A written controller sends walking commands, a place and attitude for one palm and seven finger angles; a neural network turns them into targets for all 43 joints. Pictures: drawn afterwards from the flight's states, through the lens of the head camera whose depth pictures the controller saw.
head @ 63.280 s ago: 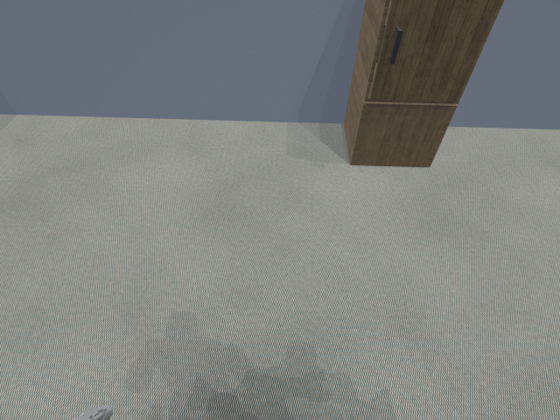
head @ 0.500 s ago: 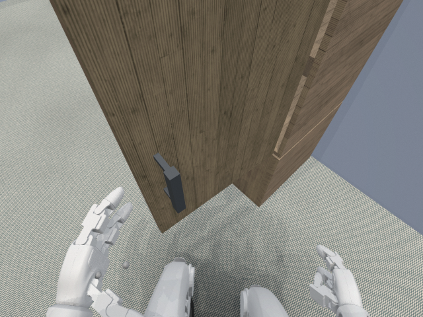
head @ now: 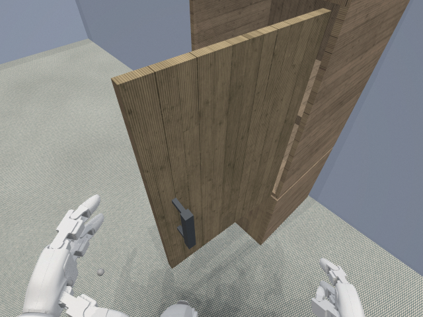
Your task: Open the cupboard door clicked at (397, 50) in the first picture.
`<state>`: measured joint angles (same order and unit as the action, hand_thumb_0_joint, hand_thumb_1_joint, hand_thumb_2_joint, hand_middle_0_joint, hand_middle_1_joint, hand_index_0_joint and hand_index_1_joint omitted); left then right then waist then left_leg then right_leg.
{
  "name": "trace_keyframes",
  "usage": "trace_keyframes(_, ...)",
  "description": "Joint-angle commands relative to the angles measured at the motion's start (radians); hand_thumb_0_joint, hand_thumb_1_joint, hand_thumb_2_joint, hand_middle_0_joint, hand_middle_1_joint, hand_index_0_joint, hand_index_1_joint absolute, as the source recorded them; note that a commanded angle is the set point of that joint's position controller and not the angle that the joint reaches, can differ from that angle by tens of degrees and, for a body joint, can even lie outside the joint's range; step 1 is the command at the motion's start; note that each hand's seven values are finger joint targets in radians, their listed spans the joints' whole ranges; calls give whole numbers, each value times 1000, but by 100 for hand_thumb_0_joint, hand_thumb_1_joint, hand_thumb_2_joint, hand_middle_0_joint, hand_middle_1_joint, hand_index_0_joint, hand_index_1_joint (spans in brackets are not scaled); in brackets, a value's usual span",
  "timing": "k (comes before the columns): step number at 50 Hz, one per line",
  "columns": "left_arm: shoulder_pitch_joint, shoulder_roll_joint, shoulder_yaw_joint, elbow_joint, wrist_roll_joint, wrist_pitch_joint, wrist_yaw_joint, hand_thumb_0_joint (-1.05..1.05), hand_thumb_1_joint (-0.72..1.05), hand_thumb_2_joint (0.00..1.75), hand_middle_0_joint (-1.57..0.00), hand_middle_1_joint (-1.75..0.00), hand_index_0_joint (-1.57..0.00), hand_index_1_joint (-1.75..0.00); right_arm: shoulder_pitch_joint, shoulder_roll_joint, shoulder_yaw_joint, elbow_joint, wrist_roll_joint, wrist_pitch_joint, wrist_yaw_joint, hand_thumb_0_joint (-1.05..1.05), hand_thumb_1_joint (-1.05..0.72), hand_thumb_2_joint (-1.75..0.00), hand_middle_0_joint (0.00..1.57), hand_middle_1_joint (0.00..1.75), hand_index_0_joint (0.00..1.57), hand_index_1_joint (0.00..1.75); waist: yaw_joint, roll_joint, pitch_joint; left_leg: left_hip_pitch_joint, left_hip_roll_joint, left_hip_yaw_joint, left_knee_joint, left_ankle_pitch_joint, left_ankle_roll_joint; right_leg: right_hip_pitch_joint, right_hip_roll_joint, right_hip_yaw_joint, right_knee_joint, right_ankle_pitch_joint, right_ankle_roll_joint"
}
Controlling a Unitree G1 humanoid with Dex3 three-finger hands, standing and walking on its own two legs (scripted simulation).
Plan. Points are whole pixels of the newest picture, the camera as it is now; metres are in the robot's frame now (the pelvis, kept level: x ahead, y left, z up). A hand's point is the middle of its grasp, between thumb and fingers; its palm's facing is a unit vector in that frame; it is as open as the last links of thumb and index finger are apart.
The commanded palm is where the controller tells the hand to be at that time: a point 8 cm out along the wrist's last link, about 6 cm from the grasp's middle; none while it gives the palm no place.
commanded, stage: draw the hand back to the body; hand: left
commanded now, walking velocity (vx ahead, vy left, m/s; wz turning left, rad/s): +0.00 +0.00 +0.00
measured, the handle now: (183, 223) +0.31 +0.09 -0.02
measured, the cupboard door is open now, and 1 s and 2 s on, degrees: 85 85 85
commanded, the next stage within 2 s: step back with the hand held close in 1.00 s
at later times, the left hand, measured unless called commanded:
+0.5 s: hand (46, 203) +0.22 +0.24 +0.19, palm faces +0.37 -0.82 -0.43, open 10.5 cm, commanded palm +0.18 +0.28 +0.22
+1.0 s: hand (41, 180) +0.23 +0.24 +0.22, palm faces +0.42 -0.81 -0.42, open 7.5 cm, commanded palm +0.19 +0.28 +0.25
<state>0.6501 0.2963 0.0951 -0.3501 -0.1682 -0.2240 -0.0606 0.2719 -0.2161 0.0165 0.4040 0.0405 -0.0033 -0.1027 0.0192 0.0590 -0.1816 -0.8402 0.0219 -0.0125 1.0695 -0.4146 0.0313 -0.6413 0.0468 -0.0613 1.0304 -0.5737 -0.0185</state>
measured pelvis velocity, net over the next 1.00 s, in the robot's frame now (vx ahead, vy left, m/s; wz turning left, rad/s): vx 0.04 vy -0.02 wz -0.02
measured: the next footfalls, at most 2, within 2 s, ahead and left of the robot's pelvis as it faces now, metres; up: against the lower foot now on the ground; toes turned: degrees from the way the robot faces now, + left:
none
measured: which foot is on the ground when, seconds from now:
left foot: down 0.00-1.00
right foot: down 0.00-1.00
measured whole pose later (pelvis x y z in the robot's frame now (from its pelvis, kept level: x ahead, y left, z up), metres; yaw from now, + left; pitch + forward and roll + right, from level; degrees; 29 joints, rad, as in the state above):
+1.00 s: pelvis +0.04 -0.02 +0.07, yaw -1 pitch -2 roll +0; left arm 0.51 0.35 0.33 -0.41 -0.08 -0.06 0.11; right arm 0.21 -0.23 0.01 0.60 0.01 -0.06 -0.09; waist 0.06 0.06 -0.02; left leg -0.22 0.01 0.03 0.49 -0.23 0.00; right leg -0.05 0.04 -0.01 0.43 -0.35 -0.04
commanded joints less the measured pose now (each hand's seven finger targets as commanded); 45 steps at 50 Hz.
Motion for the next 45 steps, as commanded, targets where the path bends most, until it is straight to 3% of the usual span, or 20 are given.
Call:
trace_keyframes(1, 53, 120, 61, -253, 93, 92, 170, 0, -15, 45, -16, -30, -16, -30, -87, -95, -17, -195, -6, -20, -35, 0, -90, -90, 20, 30, 20, 30, 4, 20, -5, 351, 13, -61, -323, -4, -2, -16, -21, 28, -321, 158, -10)
trace_keyframes(3, 10, 141, 78, -259, 106, 120, 203, 0, -8, 48, -16, -30, -16, -30, -87, -101, -11, -188, -8, -20, -43, 0, -90, -90, 20, 30, 20, 30, -6, -18, 17, 393, 11, -48, -339, 29, 4, 16, -26, 28, -367, 171, -6)
trace_keyframes(7, -47, 162, 112, -239, 114, 147, 235, 0, 6, 54, -17, -30, -17, -30, -93, -108, -2, -157, -13, -43, -50, 0, -90, -90, 20, 30, 20, 30, -3, -32, 44, 480, 8, -32, -389, 94, 9, 94, -36, 33, -442, 217, -1)
trace_keyframes(9, -73, 166, 122, -248, 119, 145, 237, 0, 13, 57, -17, -30, -17, -30, -97, -111, 1, -141, -13, -58, -47, 0, -90, -90, 20, 30, 20, 30, 5, 7, 43, 529, 7, -29, -418, 126, 8, 126, -39, 33, -463, 247, -2)
trace_keyframes(14, -92, 184, 169, -266, 117, 141, 232, 0, 31, 64, -18, -30, -18, -30, -120, -115, 2, -100, -14, -91, -32, 0, -90, -90, 20, 30, 20, 30, 19, 9, 61, 606, 4, -22, -476, 221, 6, 215, -43, 32, -513, 342, -2)
trace_keyframes(17, -75, 200, 218, -258, 109, 137, 224, 0, 41, 69, -18, -30, -18, -30, -137, -114, -3, -76, -17, -102, -23, 0, -90, -90, 20, 30, 20, 30, 29, -31, 66, 639, 4, -7, -497, 297, 8, 275, -45, 32, -541, 429, 1)
trace_keyframes(20, -102, 220, 259, -289, 108, 128, 217, 0, 51, 74, -19, -30, -19, -30, -139, -112, -5, -58, -17, -109, -12, 0, -90, -90, 20, 30, 20, 30, 33, 16, 62, 682, 5, 1, -519, 382, 4, 316, -45, 31, -558, 495, 3)
trace_keyframes(21, -104, 229, 275, -268, 106, 130, 217, 0, 55, 75, -19, -30, -19, -30, -143, -114, -7, -48, -18, -109, -10, 0, -90, -90, 20, 30, 20, 30, 36, -15, 69, 682, 6, -1, -527, 394, 4, 335, -45, 30, -568, 508, 2)
trace_keyframes(24, -141, 238, 307, -288, 100, 123, 212, 0, 65, 80, -19, -30, -19, -30, -153, -113, -13, -38, -18, -113, -6, 0, -90, -90, 20, 30, 20, 30, 34, -26, 75, 717, 5, 14, -542, 409, 6, 344, -43, 34, -592, 539, 9)
trace_keyframes(31, -245, 281, 389, -278, 90, 103, 212, 0, 90, 90, -20, -30, -20, -30, -170, -115, -20, -2, -21, -123, 3, 0, -90, -90, 20, 30, 20, 30, 40, 1, 79, 749, -2, 30, -570, 424, 5, 400, -48, 39, -628, 579, 8)
trace_keyframes(33, -186, 213, 345, -195, 83, 112, 197, 0, 90, 90, -20, -30, -20, -30, -180, -114, -25, 2, -21, -115, 9, 0, -90, -90, 20, 30, 20, 30, 37, -36, 124, 750, 1, 36, -581, 410, 6, 386, -46, 38, -638, 576, 15)
trace_keyframes(36, -178, 205, 332, -179, 77, 113, 184, 0, 90, 90, -20, -30, -20, -30, -188, -119, -33, 3, -22, -104, 14, 0, -90, -90, 20, 30, 20, 30, 39, -79, 118, 751, -1, 41, -591, 407, 12, 416, -50, 41, -650, 596, 18)
trace_keyframes(40, -236, 259, 366, -279, 87, 98, 190, 0, 90, 90, -20, -30, -20, -30, -199, -116, -33, 0, -26, -110, 10, 0, -90, -90, 20, 30, 20, 30, 43, -11, 69, 792, -7, 50, -593, 432, 14, 429, -51, 51, -661, 624, 18)
trace_keyframes(41, -246, 282, 380, -287, 87, 97, 194, 0, 90, 90, -20, -30, -20, -30, -198, -117, -32, 4, -29, -111, 7, 0, -90, -90, 20, 30, 20, 30, 46, -24, 63, 783, -9, 50, -592, 430, 14, 448, -56, 50, -663, 634, 16)
trace_keyframes(45, -232, 264, 378, -282, 88, 93, 195, 0, 90, 90, -20, -30, -20, -30, -201, -108, -32, 14, -28, -122, 5, 0, -90, -90, 20, 30, 20, 30, 43, 5, 88, 799, -11, 58, -594, 434, 11, 432, -54, 53, -674, 644, 20)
